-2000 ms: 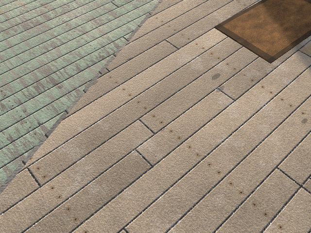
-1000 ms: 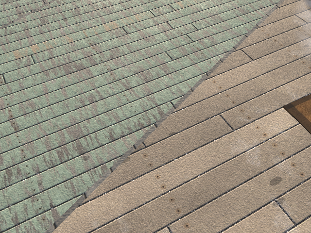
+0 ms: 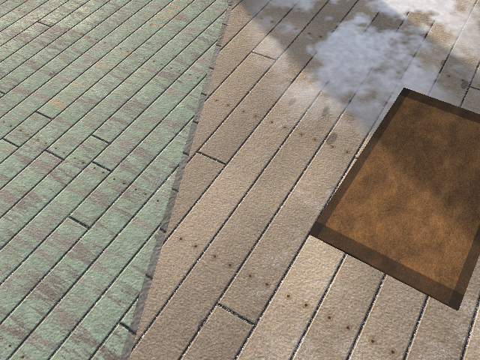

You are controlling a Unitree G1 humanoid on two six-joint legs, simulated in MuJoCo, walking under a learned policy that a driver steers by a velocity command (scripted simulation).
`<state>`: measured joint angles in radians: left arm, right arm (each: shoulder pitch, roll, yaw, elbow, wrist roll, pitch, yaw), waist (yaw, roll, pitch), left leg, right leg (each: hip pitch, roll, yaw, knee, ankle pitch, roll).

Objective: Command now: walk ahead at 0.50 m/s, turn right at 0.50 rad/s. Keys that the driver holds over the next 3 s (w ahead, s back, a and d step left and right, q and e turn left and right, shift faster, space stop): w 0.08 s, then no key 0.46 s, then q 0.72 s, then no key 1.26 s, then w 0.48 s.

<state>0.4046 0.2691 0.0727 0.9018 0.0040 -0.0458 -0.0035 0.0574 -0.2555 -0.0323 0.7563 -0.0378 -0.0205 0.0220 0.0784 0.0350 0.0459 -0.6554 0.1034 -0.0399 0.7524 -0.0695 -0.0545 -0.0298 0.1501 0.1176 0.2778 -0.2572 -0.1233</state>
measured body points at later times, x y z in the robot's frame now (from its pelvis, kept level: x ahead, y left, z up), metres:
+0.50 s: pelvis +0.18 +0.05 +0.00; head +0.21 +0.05 +0.45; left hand +0.31 +0.28 -0.14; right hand +0.21 -0.21 -0.14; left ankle +0.22 +0.13 -0.74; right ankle +0.21 -0.08 -0.72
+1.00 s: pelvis +0.19 +0.04 -0.01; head +0.23 +0.05 +0.44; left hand +0.28 +0.32 -0.14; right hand +0.26 -0.24 -0.13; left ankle +0.22 +0.13 -0.74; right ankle +0.18 -0.09 -0.68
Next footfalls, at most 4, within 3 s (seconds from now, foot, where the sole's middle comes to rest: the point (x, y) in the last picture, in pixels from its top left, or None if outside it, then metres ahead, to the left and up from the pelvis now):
0.14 left None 0.26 0.13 -0.78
0.56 right None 0.25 -0.08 -0.78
1.22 right None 0.25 -0.08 -0.78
1.60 left None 0.14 0.11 -0.78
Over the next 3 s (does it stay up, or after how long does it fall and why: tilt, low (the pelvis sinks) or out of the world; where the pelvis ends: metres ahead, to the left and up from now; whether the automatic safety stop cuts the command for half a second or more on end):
stays up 0.31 0.02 0.00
